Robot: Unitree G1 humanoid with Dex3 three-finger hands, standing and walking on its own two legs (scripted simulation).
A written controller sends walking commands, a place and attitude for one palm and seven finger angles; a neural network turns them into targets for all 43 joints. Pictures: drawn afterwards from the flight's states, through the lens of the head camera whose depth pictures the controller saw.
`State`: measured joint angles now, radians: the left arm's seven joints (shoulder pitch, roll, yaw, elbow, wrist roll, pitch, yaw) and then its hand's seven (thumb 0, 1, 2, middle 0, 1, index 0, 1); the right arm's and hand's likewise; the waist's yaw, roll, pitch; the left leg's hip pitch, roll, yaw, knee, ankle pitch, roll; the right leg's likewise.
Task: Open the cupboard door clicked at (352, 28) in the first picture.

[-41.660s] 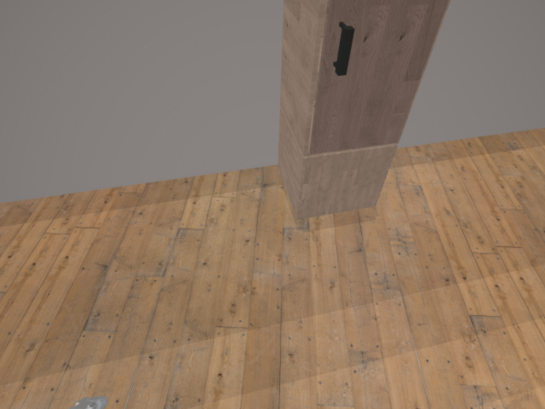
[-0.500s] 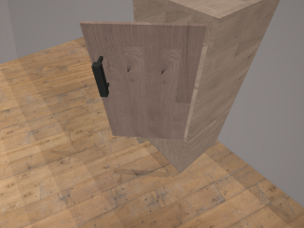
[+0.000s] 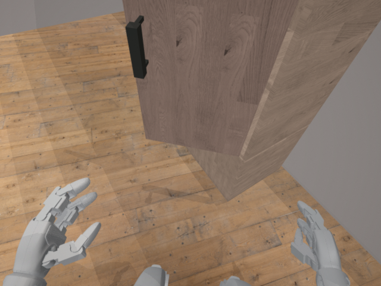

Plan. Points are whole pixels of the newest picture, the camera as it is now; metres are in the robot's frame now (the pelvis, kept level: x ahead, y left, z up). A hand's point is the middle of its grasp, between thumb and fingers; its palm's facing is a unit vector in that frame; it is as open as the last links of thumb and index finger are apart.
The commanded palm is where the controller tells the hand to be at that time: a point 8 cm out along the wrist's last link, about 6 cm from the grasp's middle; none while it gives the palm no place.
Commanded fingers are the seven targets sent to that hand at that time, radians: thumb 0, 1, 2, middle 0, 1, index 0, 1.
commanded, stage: raise the hand with hooked fingers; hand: left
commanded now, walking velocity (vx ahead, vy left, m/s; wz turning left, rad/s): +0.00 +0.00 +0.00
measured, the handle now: (140, 47) +0.62 +0.21 +0.15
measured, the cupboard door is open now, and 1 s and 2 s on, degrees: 46 46 46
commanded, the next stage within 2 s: move the hooked fingers beside the handle in 1.58 s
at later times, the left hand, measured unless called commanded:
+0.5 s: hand (64, 193) +0.24 +0.25 +0.10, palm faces -0.06 -1.00 -0.06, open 12.2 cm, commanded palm +0.21 +0.31 +0.12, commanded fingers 0.00 -0.31 0.38 -0.29 -1.08 -0.29 -1.08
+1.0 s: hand (40, 142) +0.29 +0.29 +0.16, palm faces -0.03 -1.00 -0.04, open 13.9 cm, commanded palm +0.27 +0.34 +0.17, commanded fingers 0.00 -0.50 0.30 -0.30 -1.20 -0.30 -1.20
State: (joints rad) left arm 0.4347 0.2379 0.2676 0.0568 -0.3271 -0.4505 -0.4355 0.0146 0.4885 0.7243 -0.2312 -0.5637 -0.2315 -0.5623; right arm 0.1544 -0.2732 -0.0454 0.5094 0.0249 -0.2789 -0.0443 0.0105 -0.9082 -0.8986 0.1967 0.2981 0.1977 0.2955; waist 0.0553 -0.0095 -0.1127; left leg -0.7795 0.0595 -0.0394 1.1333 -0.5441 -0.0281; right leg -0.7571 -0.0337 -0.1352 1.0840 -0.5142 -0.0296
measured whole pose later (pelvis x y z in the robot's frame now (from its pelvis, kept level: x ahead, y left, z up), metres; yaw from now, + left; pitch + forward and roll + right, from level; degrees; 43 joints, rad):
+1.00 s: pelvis +0.01 +0.03 +0.06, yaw -1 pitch +4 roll -2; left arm -0.05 0.43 0.42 0.32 -0.34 -0.12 -0.52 -0.01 -0.49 0.30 -0.30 -1.19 -0.30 -1.19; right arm 0.27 -0.26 0.07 0.57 0.05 -0.24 -0.10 0.01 -0.90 -0.90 0.20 0.30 0.20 0.30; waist 0.02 0.03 -0.05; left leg -0.44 0.03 0.01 0.77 -0.40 0.01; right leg -0.41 -0.04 -0.10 0.70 -0.34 0.01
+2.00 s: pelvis +0.01 +0.01 +0.06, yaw -1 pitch +5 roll -1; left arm -0.35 0.48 0.42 0.65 -0.30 -0.15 -0.54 -0.01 -0.50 0.30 -0.30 -1.20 -0.30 -1.20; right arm 0.29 -0.29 0.06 0.59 0.05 -0.18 -0.11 0.01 -0.90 -0.90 0.20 0.30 0.20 0.30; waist -0.01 0.02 -0.05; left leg -0.44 0.04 0.02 0.72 -0.36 0.00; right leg -0.44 -0.03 -0.09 0.68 -0.32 -0.01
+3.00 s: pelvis +0.01 +0.03 +0.04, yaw -3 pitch +17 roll -3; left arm -0.97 0.76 0.48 1.27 -0.12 -0.27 -0.53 -0.01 -0.50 0.30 -0.30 -1.20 -0.30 -1.20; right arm 0.42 -0.31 0.06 0.63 0.02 0.02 -0.07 0.01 -0.91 -0.90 0.20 0.30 0.20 0.30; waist -0.17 0.00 -0.06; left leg -0.75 0.06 0.03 0.87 -0.41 0.02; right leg -0.73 -0.01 -0.07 0.77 -0.33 0.01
